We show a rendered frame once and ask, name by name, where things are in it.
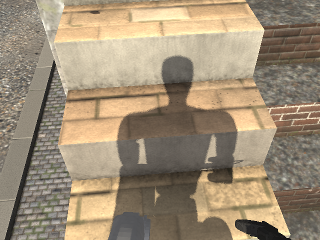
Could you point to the robot left thigh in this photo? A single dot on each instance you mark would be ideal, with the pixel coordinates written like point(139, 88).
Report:
point(130, 226)

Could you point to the right robot hand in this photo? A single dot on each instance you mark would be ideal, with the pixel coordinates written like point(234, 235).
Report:
point(261, 230)

